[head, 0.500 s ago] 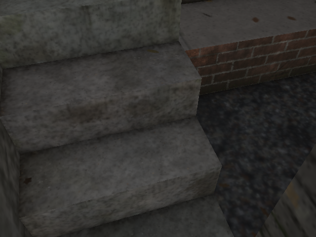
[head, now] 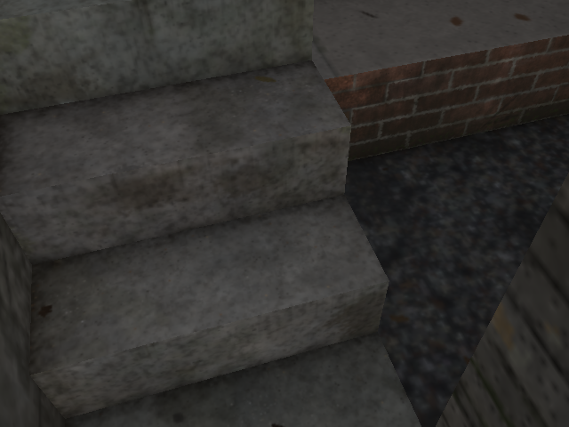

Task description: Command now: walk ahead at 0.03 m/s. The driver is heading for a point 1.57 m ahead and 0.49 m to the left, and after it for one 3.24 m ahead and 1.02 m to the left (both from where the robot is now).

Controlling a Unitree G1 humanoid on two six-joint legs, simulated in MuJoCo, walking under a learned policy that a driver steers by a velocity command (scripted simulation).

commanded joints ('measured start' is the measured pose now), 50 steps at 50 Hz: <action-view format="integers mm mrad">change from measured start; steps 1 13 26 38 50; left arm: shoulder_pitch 25 71 109 136 77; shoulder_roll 107 110 89 75 102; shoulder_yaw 14 14 16 23 47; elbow -36 -83 -110 -129 -155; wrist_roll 3 2 0 -2 30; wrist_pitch -9 2 2 6 -21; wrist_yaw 2 5 7 11 18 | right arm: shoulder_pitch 23 60 80 86 90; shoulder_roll -102 -128 -110 -94 15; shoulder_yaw -28 -37 -41 -45 -11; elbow -24 15 56 86 96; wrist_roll -1 8 9 11 35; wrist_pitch -9 -10 -7 -8 -15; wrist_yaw -7 -6 -12 -16 -21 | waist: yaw -5 -3 -6 -9 29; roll -40 -16 -17 -16 -87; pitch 20 -3 1 7 65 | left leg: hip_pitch -26 -45 -45 -47 -85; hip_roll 13 17 17 17 5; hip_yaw -8 -12 -9 -6 9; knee -13 16 22 24 -21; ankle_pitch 77 126 134 136 78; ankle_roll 21 27 26 20 70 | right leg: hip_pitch -91 -103 -111 -103 18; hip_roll -75 -61 -51 -46 -184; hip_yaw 82 80 78 81 200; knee -75 -27 -3 10 -87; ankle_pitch -48 -10 4 25 -78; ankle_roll -5 -20 -23 -27 -66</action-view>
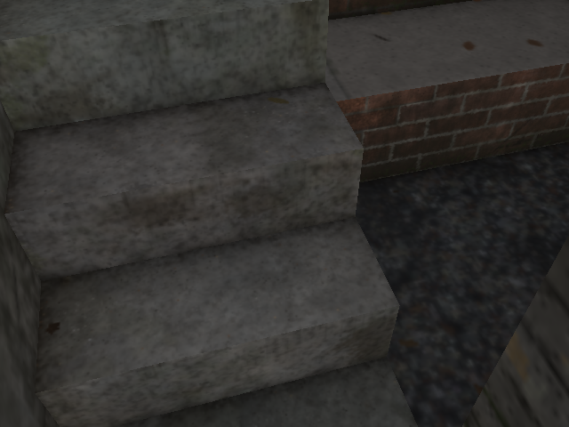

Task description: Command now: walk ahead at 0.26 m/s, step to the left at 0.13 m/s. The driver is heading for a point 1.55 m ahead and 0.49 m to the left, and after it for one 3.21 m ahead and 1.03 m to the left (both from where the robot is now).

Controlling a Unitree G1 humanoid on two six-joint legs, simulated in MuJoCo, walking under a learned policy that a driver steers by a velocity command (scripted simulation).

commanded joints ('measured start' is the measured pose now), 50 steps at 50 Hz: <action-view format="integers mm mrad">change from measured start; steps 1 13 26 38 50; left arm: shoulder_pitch -7 -43 -82 -22 1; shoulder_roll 135 120 131 153 140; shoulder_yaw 42 30 17 3 21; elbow -53 -74 -113 -89 10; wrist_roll -6 -17 -31 -37 -38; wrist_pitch -11 -5 0 -9 3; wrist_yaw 15 1 -1 -2 5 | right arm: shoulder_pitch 14 -26 -39 -50 -88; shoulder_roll -23 -92 -115 -135 -109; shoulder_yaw -2 -24 -43 -35 -20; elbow -30 -90 -136 -204 -218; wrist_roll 12 18 14 -11 -12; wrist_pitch -19 -35 -30 -57 -30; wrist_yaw -4 -22 2 15 3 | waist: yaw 5 6 0 -30 -44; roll -42 14 0 -8 -7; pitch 87 22 31 15 39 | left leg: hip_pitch -94 79 70 69 43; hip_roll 14 46 28 54 65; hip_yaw -11 -41 -65 -71 -38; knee -40 -88 -79 -14 -59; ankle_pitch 172 520 407 536 350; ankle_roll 50 78 56 49 38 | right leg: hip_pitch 30 45 20 58 61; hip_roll -189 -130 -140 -128 -123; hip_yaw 196 41 15 15 46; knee -101 9 18 30 -38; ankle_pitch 49 274 238 391 359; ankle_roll -57 6 16 13 -6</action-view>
